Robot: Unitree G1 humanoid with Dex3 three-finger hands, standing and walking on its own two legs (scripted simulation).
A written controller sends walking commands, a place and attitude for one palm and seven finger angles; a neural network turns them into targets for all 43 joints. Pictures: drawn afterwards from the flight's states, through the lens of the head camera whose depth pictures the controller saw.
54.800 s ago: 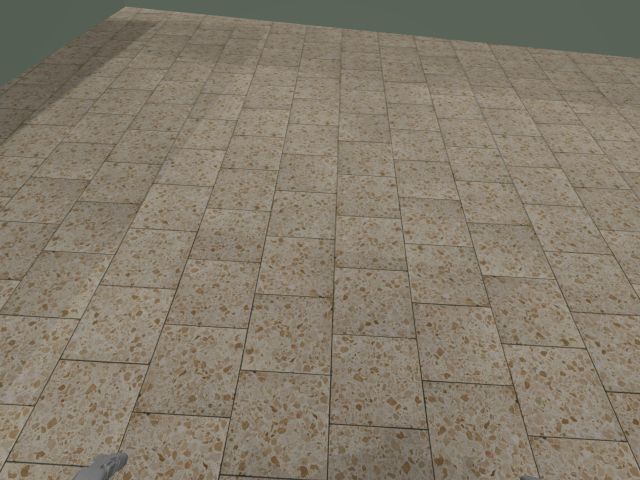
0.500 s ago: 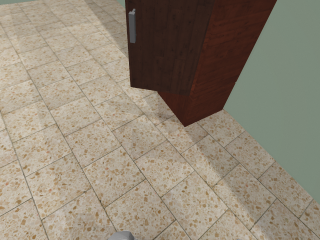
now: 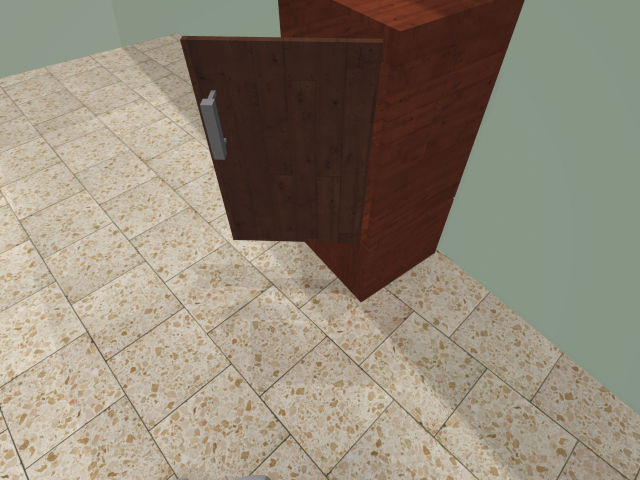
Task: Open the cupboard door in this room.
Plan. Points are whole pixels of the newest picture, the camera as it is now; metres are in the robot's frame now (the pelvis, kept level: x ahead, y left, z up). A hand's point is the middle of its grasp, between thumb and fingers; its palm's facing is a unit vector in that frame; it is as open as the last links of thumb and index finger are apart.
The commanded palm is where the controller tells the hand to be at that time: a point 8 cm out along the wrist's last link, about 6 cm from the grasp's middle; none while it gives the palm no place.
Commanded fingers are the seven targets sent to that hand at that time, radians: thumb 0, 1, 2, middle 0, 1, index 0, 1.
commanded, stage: take the last steps up to it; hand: left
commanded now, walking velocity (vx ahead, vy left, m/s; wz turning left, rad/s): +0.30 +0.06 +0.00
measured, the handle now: (216, 125) +0.80 +0.26 -0.01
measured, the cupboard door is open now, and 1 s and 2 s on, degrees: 51 51 51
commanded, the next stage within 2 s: come to a stop and stand still in 0.38 s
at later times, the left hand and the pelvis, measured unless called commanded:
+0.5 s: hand (171, 435) +0.21 +0.24 -0.17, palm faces +0.03 -0.99 -0.16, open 7.4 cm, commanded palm none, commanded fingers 0.00 0.90 0.90 -0.20 -0.30 -0.20 -0.30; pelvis +0.17 +0.07 +0.01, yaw -2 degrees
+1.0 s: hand (183, 393) +0.28 +0.25 -0.19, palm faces +0.04 -0.99 -0.16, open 7.3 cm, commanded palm none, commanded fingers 0.00 0.90 0.90 -0.20 -0.30 -0.20 -0.30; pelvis +0.21 +0.07 -0.01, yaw -1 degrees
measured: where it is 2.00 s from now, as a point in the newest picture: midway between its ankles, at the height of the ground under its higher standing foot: outside the picture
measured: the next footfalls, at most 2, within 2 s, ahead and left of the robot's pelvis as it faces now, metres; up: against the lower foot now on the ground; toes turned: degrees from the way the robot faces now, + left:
left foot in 0.24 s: +0.24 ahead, +0.16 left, +0.00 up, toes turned +5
right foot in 0.60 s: +0.29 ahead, -0.07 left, +0.00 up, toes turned -7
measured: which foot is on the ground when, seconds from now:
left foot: up 0.00-0.22, down 0.24-1.00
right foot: down 0.00-0.24, up 0.26-0.58, down 0.60-0.96, up 0.98-1.00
